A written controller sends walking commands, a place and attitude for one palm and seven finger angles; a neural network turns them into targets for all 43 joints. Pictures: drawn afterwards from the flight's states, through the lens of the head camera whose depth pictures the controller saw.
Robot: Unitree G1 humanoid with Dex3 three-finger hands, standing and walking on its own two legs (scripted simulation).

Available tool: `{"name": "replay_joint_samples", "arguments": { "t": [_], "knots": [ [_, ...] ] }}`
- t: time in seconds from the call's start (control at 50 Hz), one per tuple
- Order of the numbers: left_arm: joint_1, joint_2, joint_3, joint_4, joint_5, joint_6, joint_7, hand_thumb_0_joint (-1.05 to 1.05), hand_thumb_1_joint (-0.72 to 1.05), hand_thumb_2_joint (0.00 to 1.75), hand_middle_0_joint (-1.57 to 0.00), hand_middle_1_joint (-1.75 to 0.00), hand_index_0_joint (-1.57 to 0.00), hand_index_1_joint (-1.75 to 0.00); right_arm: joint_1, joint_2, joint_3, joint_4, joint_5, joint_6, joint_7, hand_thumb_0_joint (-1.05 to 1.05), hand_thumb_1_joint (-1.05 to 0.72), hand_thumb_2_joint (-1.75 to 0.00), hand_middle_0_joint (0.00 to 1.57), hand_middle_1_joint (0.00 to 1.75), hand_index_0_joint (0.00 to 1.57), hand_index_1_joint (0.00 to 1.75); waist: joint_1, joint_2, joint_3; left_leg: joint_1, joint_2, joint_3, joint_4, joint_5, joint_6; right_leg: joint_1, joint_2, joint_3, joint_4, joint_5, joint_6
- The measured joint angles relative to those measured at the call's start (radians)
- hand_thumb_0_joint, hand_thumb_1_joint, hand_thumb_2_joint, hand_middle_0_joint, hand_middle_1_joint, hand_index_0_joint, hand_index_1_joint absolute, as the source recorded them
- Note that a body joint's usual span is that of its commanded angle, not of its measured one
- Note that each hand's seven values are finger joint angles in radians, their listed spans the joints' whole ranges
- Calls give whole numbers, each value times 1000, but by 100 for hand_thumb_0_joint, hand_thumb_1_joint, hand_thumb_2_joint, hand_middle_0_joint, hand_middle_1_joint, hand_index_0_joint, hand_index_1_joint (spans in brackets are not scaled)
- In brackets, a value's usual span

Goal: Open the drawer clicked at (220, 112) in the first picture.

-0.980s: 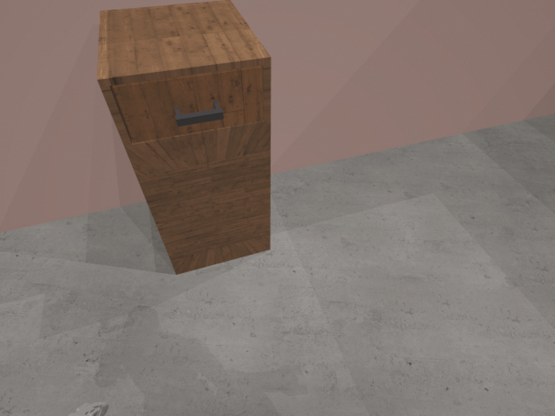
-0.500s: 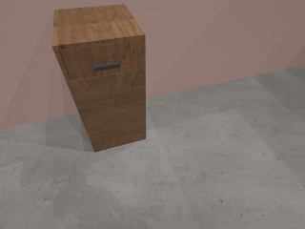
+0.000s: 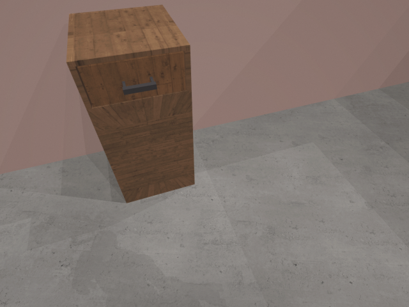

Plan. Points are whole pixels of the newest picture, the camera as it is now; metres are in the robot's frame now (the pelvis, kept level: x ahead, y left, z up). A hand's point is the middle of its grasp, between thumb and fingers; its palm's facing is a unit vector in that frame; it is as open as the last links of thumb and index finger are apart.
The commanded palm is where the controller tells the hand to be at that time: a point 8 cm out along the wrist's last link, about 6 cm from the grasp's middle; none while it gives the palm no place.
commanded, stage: look at it before walking up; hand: left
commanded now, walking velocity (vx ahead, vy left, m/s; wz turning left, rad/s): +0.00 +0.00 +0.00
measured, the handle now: (139, 84) +0.82 +0.29 -0.02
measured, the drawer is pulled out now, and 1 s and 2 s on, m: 0.00 0.00 0.00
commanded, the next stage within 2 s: turn to face it in 0.56 s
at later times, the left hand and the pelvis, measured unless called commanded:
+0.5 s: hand out of the picture +0.08 +0.25 -0.15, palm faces -0.03 -0.94 -0.34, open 7.4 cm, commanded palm none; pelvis +0.01 +0.00 +0.00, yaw +0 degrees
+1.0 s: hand out of the picture +0.05 +0.23 -0.18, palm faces +0.11 -0.96 -0.26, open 7.4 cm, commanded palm none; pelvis -0.01 +0.01 -0.02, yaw +8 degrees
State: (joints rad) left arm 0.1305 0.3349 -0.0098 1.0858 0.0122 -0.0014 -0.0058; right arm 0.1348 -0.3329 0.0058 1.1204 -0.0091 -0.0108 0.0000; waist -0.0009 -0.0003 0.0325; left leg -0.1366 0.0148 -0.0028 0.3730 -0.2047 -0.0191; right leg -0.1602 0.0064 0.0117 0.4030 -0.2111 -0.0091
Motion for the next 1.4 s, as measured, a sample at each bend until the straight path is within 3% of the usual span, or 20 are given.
{"name": "replay_joint_samples", "arguments": {
  "t": [0.76, 0.9, 0.98, 1.02, 1.08, 1.16, 1.3, 1.4],
  "knots": [
    [-7, 4, 7, -6, -1, 0, 6, 1, 91, 89, -21, -30, -20, -30, -23, -5, 0, -16, 2, 2, -4, 1, -91, -90, 20, 30, 20, 30, 0, -3, 2, 14, 0, -10, -10, -7, -4, 18, -1, -10, -7, -12, -2],
    [0, -45, 16, -75, 1, 27, 23, 1, 91, 89, -21, -30, -20, -30, 14, 33, -13, -65, 0, 41, -3, 0, -91, -90, 20, 30, 20, 29, -8, 5, 13, -100, -18, -48, 152, -52, 2, -48, -22, -65, 103, -67, 1],
    [19, -74, 19, -112, 11, 33, 26, 0, 91, 89, -21, -30, -20, -30, 51, 72, -28, -94, 2, 56, 2, 0, -91, -90, 20, 30, 20, 29, -18, -7, 39, -158, -12, 11, 289, -173, 5, -63, -56, -114, 175, -108, 10],
    [34, -79, 23, -123, 8, 39, 25, 0, 91, 89, -21, -30, -20, -30, 73, 95, -29, -105, 0, 49, 6, 0, -91, -90, 20, 30, 20, 29, -20, -32, 46, -150, -20, 37, 247, -75, 21, -83, -88, -127, 237, -140, 25],
    [48, -86, 33, -119, 5, 64, 28, 1, 91, 89, -21, -30, -20, -30, 98, 133, -26, -117, -8, 37, 7, 0, -91, -90, 20, 30, 20, 29, -12, -54, 48, -158, -44, 40, 240, -75, 59, -175, -81, -70, 458, -279, 41],
    [60, -97, 45, -108, 4, 67, 23, 1, 91, 89, -21, -30, -20, -30, 120, 168, -21, -115, -8, 33, -3, 0, -91, -90, 20, 30, 20, 30, -11, -46, 45, -141, -53, 13, 143, -18, 63, -254, -61, -39, 625, -242, 51],
    [81, -121, 53, -105, 0, 64, 25, 1, 91, 90, -20, -30, -19, -30, 125, 176, -36, -112, -9, 36, -10, 0, -91, -90, 21, 30, 20, 30, -21, -5, 30, -143, -54, -37, 67, 49, 53, -209, -48, -34, 469, -246, 58],
    [95, -137, 48, -117, -2, 38, 30, 1, 91, 90, -20, -30, -19, -30, 120, 156, -53, -111, -6, 48, -6, 0, -91, -90, 21, 30, 20, 30, -17, 13, 10, -187, -67, -70, 111, 49, 25, -78, -35, -38, 175, -136, 46]
  ]
}}
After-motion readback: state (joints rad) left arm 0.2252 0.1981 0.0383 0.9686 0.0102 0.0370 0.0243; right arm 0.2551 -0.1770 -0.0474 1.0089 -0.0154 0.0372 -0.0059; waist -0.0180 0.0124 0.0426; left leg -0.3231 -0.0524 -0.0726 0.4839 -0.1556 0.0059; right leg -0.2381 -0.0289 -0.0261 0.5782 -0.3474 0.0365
